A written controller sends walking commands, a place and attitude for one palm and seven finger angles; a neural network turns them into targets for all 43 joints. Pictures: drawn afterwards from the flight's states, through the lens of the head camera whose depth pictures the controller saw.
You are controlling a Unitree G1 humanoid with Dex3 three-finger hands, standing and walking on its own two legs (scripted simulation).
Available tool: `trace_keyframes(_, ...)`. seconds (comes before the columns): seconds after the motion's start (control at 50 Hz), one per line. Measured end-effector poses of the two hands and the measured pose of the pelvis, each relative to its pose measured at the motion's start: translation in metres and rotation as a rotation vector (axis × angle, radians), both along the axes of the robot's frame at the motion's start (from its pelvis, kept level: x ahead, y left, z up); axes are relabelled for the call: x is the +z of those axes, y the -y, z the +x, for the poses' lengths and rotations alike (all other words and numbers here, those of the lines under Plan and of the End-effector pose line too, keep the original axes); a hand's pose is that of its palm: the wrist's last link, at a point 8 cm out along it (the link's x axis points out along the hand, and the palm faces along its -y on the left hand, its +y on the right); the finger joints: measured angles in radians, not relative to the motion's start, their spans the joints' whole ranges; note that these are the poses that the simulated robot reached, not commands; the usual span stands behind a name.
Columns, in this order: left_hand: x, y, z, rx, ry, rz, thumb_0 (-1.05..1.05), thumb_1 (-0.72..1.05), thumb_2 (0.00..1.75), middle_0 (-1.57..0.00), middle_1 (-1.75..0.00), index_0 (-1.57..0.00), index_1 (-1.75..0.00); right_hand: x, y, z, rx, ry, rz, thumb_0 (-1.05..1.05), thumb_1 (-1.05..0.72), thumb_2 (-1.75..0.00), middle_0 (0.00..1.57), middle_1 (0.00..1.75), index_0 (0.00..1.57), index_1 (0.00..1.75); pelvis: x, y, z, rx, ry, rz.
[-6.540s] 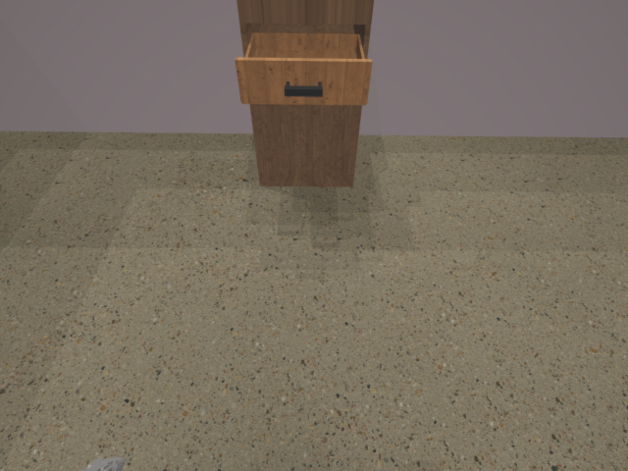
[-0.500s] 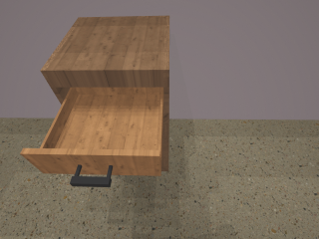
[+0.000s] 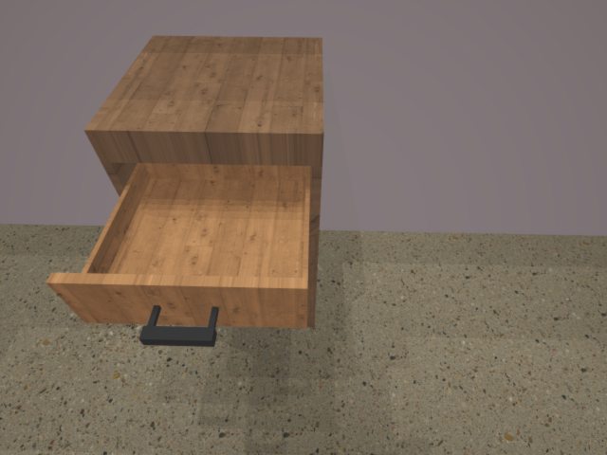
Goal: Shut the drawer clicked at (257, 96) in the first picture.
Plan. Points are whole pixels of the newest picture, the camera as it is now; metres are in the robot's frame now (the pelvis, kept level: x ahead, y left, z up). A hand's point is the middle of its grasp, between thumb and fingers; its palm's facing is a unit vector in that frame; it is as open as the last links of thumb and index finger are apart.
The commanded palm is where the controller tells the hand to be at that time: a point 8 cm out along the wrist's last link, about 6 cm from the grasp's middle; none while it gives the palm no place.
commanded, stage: look again from close up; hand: left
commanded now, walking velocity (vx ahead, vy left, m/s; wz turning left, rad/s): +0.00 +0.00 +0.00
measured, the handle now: (182, 324) +0.33 +0.23 -0.09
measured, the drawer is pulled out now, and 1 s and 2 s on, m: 0.29 0.29 0.29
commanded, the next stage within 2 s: raise the hand and make a fist in 0.50 s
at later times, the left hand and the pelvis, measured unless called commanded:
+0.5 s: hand out of the picture +0.05 +0.20 -0.18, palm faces +0.02 -0.97 -0.23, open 7.4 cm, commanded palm none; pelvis +0.02 +0.02 +0.00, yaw +0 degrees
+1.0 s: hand (185, 439) +0.15 +0.17 -0.06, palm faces +0.04 -1.00 -0.02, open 6.1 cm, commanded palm +0.12 +0.24 -0.05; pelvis -0.01 +0.00 -0.09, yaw +1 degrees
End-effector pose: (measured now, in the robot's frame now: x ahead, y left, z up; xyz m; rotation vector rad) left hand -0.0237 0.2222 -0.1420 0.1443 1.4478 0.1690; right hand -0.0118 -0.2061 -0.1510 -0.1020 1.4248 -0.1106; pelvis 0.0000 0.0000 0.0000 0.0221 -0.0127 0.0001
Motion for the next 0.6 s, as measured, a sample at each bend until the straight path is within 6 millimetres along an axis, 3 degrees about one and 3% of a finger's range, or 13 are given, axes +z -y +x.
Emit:
trace_keyframes(0.12,-0.005,-0.002,-0.003,-0.018,0.001,0.014,0.00,0.90,0.90,-0.20,-0.30,-0.20,-0.30,-0.006,0.011,0.013,-0.007,0.047,-0.027,0.00,-0.91,-0.90,0.20,0.30,0.20,0.30,-0.008,-0.002,0.004,0.008,-0.014,-0.016)
trace_keyframes(0.3,-0.008,-0.012,0.042,-0.024,0.120,0.014,0.01,0.91,0.90,-0.20,-0.30,-0.20,-0.30,0.000,0.005,0.034,0.012,0.092,-0.051,0.00,-0.91,-0.90,0.19,0.30,0.20,0.30,-0.007,-0.012,0.014,0.010,0.001,-0.024)
trace_keyframes(0.42,-0.003,-0.023,0.062,-0.033,0.167,0.029,0.01,0.92,0.90,-0.20,-0.30,-0.20,-0.30,0.001,-0.001,0.041,0.016,0.095,-0.052,0.01,-0.92,-0.90,0.20,0.30,0.20,0.30,-0.006,-0.017,0.017,0.009,0.012,-0.023)
trace_keyframes(0.6,-0.002,-0.027,0.062,-0.039,0.146,0.026,0.00,0.91,0.90,-0.20,-0.30,-0.20,-0.30,0.002,-0.006,0.038,0.012,0.073,-0.045,0.00,-0.92,-0.90,0.20,0.30,0.20,0.30,-0.004,-0.021,0.018,0.004,0.012,-0.019)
